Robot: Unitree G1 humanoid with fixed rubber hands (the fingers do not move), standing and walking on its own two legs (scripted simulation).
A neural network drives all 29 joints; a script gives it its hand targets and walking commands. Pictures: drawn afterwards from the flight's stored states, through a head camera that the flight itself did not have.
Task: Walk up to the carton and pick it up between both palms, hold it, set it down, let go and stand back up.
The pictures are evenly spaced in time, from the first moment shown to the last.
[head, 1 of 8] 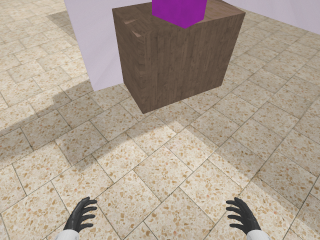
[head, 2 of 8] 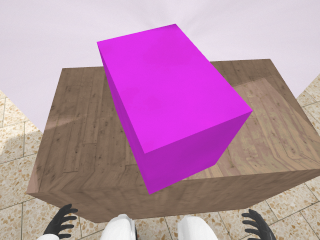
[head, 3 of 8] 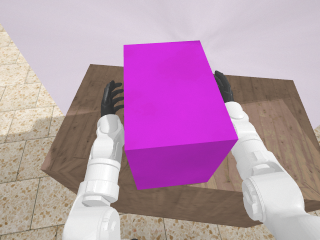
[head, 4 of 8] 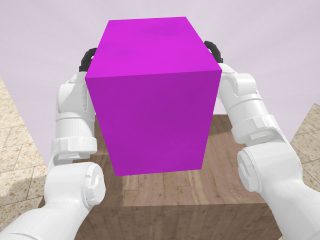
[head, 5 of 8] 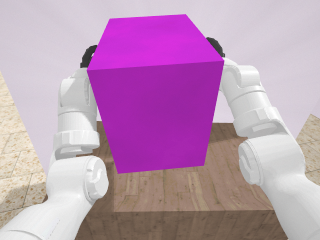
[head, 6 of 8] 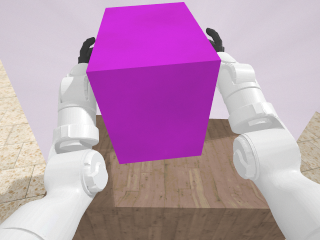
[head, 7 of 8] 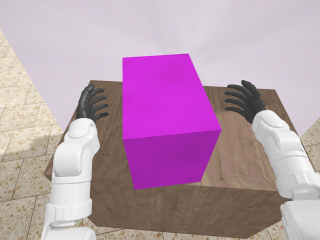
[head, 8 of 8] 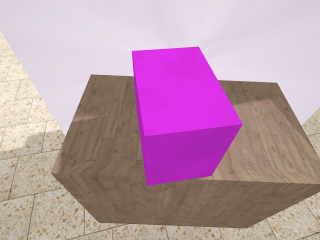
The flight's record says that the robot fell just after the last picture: no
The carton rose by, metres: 0.24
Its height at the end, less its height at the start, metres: +0.00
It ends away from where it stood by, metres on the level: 0.01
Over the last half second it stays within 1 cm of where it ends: yes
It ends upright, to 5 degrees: yes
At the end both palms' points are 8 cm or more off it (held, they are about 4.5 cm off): yes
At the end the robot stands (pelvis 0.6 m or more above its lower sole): yes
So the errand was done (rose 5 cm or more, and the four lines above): yes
